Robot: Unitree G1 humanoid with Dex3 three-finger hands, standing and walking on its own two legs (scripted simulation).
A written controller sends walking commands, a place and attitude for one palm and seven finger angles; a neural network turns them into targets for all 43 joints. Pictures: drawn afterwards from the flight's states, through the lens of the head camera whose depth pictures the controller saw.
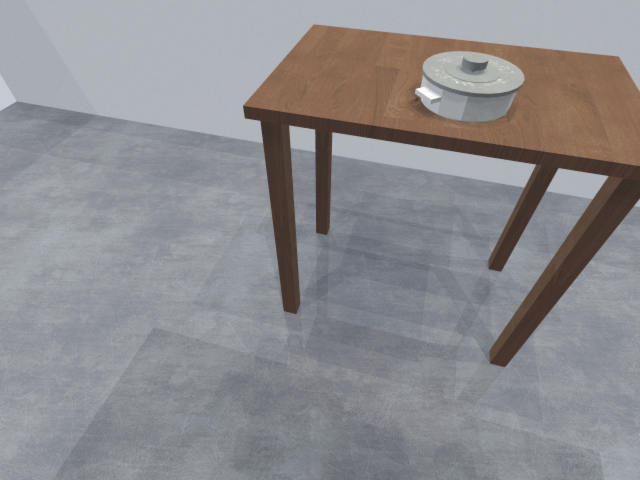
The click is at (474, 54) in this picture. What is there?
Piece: lid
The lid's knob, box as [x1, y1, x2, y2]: [462, 53, 488, 70]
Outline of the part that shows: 464,55 462,60 462,65 464,67 474,70 485,68 488,60 486,56 478,53 467,53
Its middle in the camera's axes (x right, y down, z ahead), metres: +0.32 -0.36 +0.80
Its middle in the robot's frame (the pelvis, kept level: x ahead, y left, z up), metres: +0.87 -0.27 +0.15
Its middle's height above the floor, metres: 0.93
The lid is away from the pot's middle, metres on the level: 0.00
